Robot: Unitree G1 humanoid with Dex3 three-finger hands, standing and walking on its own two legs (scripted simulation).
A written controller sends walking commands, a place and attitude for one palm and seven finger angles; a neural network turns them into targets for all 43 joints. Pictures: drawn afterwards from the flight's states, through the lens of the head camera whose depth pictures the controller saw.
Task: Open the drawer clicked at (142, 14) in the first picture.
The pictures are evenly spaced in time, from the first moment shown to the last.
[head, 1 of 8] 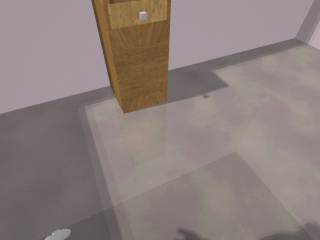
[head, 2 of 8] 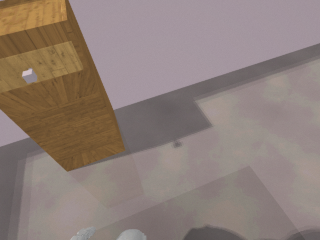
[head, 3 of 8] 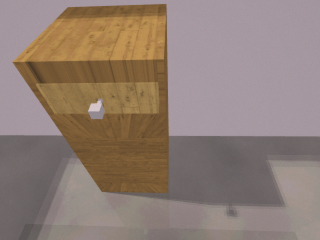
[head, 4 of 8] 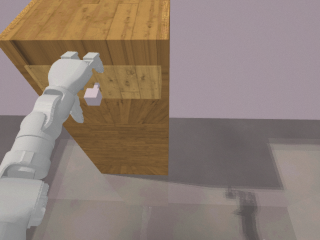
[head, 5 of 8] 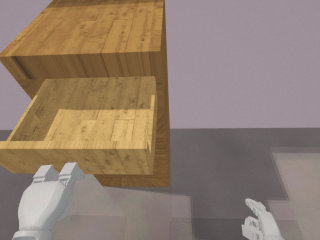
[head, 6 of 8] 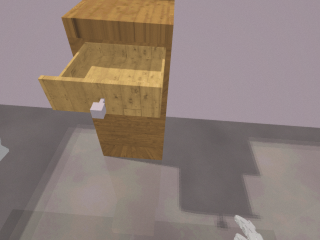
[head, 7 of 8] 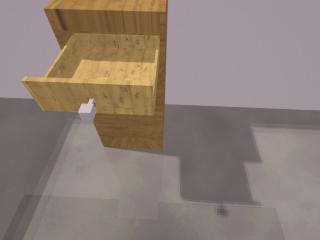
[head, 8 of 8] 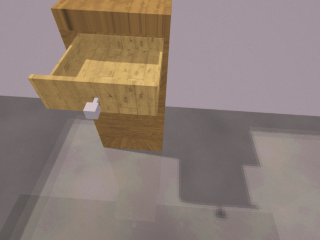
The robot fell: no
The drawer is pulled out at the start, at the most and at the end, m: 0.00 0.30 0.30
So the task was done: yes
